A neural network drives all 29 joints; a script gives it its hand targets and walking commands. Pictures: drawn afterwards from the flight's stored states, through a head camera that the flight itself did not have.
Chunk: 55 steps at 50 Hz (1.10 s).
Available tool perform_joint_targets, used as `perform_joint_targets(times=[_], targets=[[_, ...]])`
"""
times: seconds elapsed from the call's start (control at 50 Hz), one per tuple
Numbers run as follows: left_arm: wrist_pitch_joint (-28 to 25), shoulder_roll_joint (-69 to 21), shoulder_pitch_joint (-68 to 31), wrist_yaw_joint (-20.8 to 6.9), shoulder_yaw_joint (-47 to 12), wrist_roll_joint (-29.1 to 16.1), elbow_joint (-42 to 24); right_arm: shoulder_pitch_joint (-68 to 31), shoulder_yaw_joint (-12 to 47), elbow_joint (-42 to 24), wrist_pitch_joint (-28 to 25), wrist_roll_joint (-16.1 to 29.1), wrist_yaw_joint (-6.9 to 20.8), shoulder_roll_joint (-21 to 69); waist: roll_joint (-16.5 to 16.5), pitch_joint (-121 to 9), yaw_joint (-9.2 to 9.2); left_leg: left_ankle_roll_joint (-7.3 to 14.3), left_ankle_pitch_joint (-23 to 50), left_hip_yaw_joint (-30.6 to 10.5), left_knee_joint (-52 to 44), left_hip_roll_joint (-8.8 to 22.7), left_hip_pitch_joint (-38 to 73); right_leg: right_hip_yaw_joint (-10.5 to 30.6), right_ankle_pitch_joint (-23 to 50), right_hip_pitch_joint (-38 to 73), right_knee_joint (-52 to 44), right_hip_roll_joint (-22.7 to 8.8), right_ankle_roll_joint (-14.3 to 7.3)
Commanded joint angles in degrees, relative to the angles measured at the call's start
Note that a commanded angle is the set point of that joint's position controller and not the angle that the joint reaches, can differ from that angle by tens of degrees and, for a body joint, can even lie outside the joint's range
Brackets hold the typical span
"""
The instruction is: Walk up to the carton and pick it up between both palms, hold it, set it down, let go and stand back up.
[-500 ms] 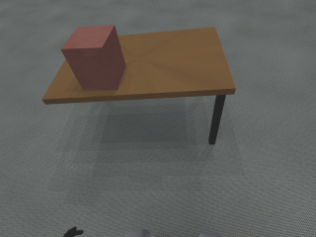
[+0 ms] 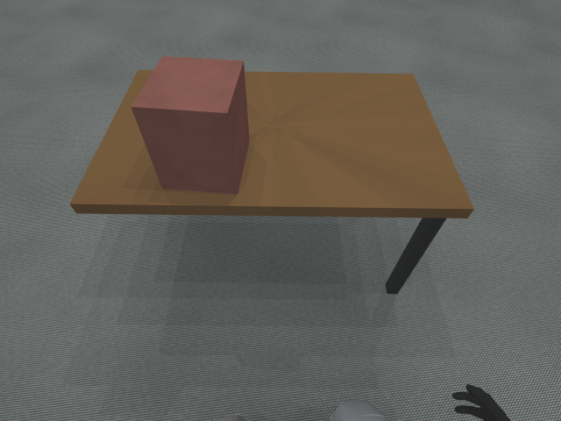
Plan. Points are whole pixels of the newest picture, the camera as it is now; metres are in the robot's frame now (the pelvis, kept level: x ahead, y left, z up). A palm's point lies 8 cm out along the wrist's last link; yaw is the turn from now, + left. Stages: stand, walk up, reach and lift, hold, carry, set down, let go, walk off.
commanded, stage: walk up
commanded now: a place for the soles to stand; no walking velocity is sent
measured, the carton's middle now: (201, 127) +0.78 +0.18 -0.07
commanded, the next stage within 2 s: none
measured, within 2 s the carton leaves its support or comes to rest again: neither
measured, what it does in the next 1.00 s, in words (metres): walks ahead: right foot, then left foot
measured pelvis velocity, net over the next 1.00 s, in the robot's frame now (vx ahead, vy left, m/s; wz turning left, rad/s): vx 0.25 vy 0.20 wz -0.07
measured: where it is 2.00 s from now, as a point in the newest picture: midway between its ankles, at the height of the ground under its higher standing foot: (215, 399)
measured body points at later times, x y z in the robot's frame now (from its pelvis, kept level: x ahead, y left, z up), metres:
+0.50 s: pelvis +0.14 +0.06 -0.01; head +0.15 +0.02 +0.44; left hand +0.27 +0.32 -0.09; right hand +0.14 -0.22 -0.15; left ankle +0.09 +0.14 -0.64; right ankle +0.18 -0.06 -0.73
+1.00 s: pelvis +0.25 +0.20 +0.00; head +0.27 +0.21 +0.45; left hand +0.38 +0.46 -0.11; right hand +0.31 -0.09 -0.10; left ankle +0.31 +0.31 -0.73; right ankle +0.23 +0.07 -0.67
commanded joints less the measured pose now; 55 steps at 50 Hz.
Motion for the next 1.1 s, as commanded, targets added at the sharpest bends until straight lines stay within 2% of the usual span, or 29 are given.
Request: perform_joint_targets(times=[0.0,0.06,0.1,0.12,0.18,0.24,0.3,0.34,0.36,0.38,0.4,0.42,0.46,0.5,0.54,0.62,0.68,0.72,0.74,0.76,0.78,0.8,0.82,0.84,0.88,0.92,0.98,1.04,1.08], targets=[[-0.7,4.5,4.4,-0.1,1.1,0.1,-2.6,4.2,-1.3,-1.9,-0.9,-0.9,-0.4,-5.2,4.7,-2.4,-0.03,5.1,12.7,-15.3,-17.4,13.0,8.1,1.4,5.0,-7.7,-2.1,-1.5,0.3],[-0.2,3.5,2.7,-0.4,1.0,-0.5,-2.1,5.2,-0.5,-1.0,-1.1,-1.7,-0.3,-5.3,5.6,-1.7,-0.68,5.4,8.6,-12.4,-20.1,11.8,7.5,-0.4,7.6,-7.3,-7.7,0.0,0.9],[0.1,3.8,-0.5,-0.4,0.8,-0.6,-3.2,7.1,-0.4,-0.3,-0.7,-1.7,-0.3,-6.5,6.3,0.3,-2.31,5.8,0.5,-14.2,-22.5,13.0,8.7,-0.8,8.9,-10.1,-14.1,0.0,1.4],[0.1,3.6,-2.5,-0.4,0.9,-0.8,-3.3,8.0,-0.3,0.0,-0.4,-1.6,-0.3,-7.0,5.5,1.1,-3.10,4.7,-2.2,-14.3,-23.2,13.1,9.9,-0.5,9.9,-10.9,-17.5,0.3,1.1],[0.1,3.1,-6.6,0.0,0.8,-0.9,-4.3,10.4,-0.1,0.8,0.2,-1.5,-0.3,-8.1,5.8,2.4,-4.34,3.5,-2.2,-12.6,-23.2,13.0,11.8,-1.3,12.8,-10.7,-25.7,1.1,0.8],[-0.3,2.2,-7.3,0.7,0.8,-0.6,-4.5,11.4,0.3,1.9,0.9,-1.7,-0.3,-8.5,5.1,1.6,-4.44,3.1,9.2,-9.3,-19.7,12.8,12.2,-4.3,15.1,-5.9,-30.2,1.6,-0.3],[-0.9,2.0,-5.4,1.3,1.2,-0.5,-3.8,10.7,0.8,2.1,1.8,-1.7,0.0,-8.6,2.8,0.8,-2.57,1.9,14.9,-6.3,-14.2,11.5,6.7,-6.9,17.6,4.0,-33.6,3.0,-1.7],[-1.3,3.6,2.9,2.1,2.5,-0.1,-1.6,8.8,1.5,1.5,2.1,-1.5,0.2,-8.0,1.0,-3.0,2.86,-0.1,14.1,-4.0,-5.1,9.4,-1.0,-5.4,20.2,18.3,-38.3,2.2,-3.8],[-1.3,6.6,8.6,2.7,3.9,0.5,-0.4,7.4,1.9,0.8,2.0,-1.6,0.2,-7.4,-1.5,-5.2,6.91,-2.5,13.4,-2.2,3.9,6.2,-8.7,2.2,15.6,27.3,-39.1,-2.6,-6.9],[-1.0,11.4,15.0,3.4,5.4,1.2,0.4,8.8,2.4,-1.1,2.1,-1.6,0.3,-5.1,-11.4,-11.1,9.63,-6.0,-8.5,1.1,26.4,-1.2,-17.4,28.1,4.7,33.4,-45.8,-19.7,-15.1],[-0.2,11.5,12.6,4.2,5.4,0.4,0.2,12.1,0.9,-0.8,3.3,-3.0,0.0,-7.8,-5.7,-7.9,7.49,-6.4,-21.0,-5.0,39.1,-1.5,-21.7,42.5,-2.1,29.7,-51.5,-27.0,-20.0],[-0.3,9.5,9.8,4.6,5.0,-0.5,-0.7,7.9,0.1,-1.2,4.2,-3.7,0.1,-8.8,-2.1,-4.7,6.85,-5.6,-19.0,-7.5,41.8,0.6,-23.9,40.3,-3.6,27.1,-52.8,-25.2,-20.2],[-0.9,7.6,3.5,4.4,4.2,-0.4,-1.4,5.0,-0.1,-2.8,4.6,-3.1,0.6,-6.8,0.7,2.0,3.24,-5.6,-13.2,-10.4,41.4,3.2,-20.5,27.5,-1.1,14.3,-54.2,-20.9,-16.3],[-2.0,6.8,-2.4,3.5,3.7,-0.1,-1.8,6.5,-0.2,-2.6,4.6,-2.2,1.8,-4.7,-4.5,4.4,0.40,-5.2,-7.9,-11.7,34.5,3.7,-14.6,17.1,0.2,5.9,-55.9,-15.0,-12.6],[-2.9,6.8,-2.1,2.8,3.6,0.3,-0.9,7.3,-0.1,-2.6,4.5,-2.2,2.7,-2.9,-7.2,4.2,0.40,-5.6,-4.0,-10.0,32.0,2.9,-13.8,11.1,6.0,4.9,-55.1,-12.6,-12.3],[-3.5,9.4,0.7,1.8,3.8,1.1,-0.9,3.0,0.2,-3.8,3.7,-1.5,3.4,-1.8,-9.0,3.3,1.76,-5.9,-0.4,-7.6,17.9,4.9,-11.6,3.7,15.5,6.2,-51.9,-11.3,-12.0],[-3.0,11.1,1.7,1.1,4.3,1.1,-2.4,-0.4,0.0,-4.1,2.9,-0.5,3.4,-2.1,-9.6,0.4,2.94,-5.2,0.3,-4.9,7.9,4.1,-4.2,0.2,11.9,5.2,-49.9,-10.3,-10.5],[-2.1,11.3,1.0,0.5,4.2,0.6,-3.6,0.9,-0.6,-3.1,2.4,0.0,2.7,-2.6,-10.2,-0.9,2.23,-4.4,1.6,-3.1,3.5,2.1,3.8,-0.5,12.2,1.4,-46.6,-10.0,-9.3],[-1.6,11.9,0.1,0.4,4.3,0.3,-4.3,3.0,-1.2,-2.0,2.2,0.1,2.2,-3.4,-9.3,-2.0,0.71,-4.0,4.3,-1.0,0.2,0.8,9.4,-1.6,10.8,-1.3,-43.3,-9.8,-8.3],[-0.9,10.7,0.2,0.3,3.8,0.4,-4.7,7.1,-1.9,-0.8,1.8,0.1,1.5,-4.8,-6.9,-3.5,-1.61,-3.9,4.4,0.1,-3.3,-1.0,15.1,-2.7,10.1,-2.9,-37.0,-8.6,-6.9],[-0.6,7.1,2.6,0.0,2.4,0.6,-5.0,11.6,-2.6,0.4,0.9,-0.2,0.9,-6.9,3.3,-6.6,-3.52,-3.9,4.9,-2.6,-7.6,0.1,18.8,-5.8,4.6,-2.6,-25.7,-5.6,-4.2],[-0.4,2.6,5.5,-0.2,0.8,0.4,-6.4,12.2,-3.7,-0.2,0.4,-0.5,0.7,-13.1,16.5,-7.3,-3.61,-0.7,1.2,-17.4,-12.8,11.6,17.3,-8.7,-8.1,-6.2,-14.3,-1.6,-0.6],[0.8,2.8,6.7,0.5,0.6,-0.6,-7.7,8.4,-3.2,-1.1,1.2,0.1,0.0,-15.3,17.3,-7.4,-2.22,6.4,-11.5,-31.4,-19.7,18.9,11.9,-4.3,-12.7,-8.5,-9.8,0.8,0.0],[1.6,5.0,4.6,1.4,1.7,-1.0,-7.6,5.4,-3.5,-1.4,1.9,1.1,-0.5,-14.6,16.1,-3.8,-2.60,10.4,-18.3,-34.0,-22.6,20.9,6.8,-0.9,-11.8,-8.0,-4.6,-0.2,0.1],[1.8,5.9,2.0,1.2,1.7,-0.5,-6.9,2.0,-1.8,-2.3,1.6,0.8,-1.4,-9.3,11.6,-0.1,-1.12,9.4,-6.0,-26.4,-19.6,16.7,3.8,1.4,-6.8,-7.9,-3.8,-1.3,0.4],[1.4,5.0,4.8,0.7,1.6,-0.2,-5.4,0.2,-0.9,-2.7,1.2,0.1,-2.1,-7.0,9.1,-2.9,0.87,8.1,5.1,-19.4,-15.8,14.3,3.8,-0.1,-5.0,-3.3,-8.5,-1.9,0.7],[1.4,4.0,3.3,-0.2,1.1,-0.4,-4.8,0.4,0.3,-2.9,0.5,-0.5,-2.4,-5.4,5.7,-4.0,1.19,7.6,14.6,-17.0,-14.5,14.5,5.1,-1.9,-2.2,-0.2,-18.5,-0.8,0.7],[2.0,4.2,1.8,-0.7,1.1,-0.7,-4.6,0.4,0.2,-3.0,0.5,-0.4,-2.6,-7.7,7.4,-4.8,1.20,6.9,13.4,-17.6,-14.5,16.0,4.1,-2.9,2.4,5.1,-26.8,0.4,0.1],[1.9,4.0,1.2,-1.0,1.1,-0.8,-4.5,-0.9,0.2,-3.3,0.7,0.0,-2.7,-9.6,6.6,-5.3,2.78,5.9,9.4,-14.7,-12.3,15.6,0.2,-3.3,10.8,12.1,-36.6,1.1,-1.5]])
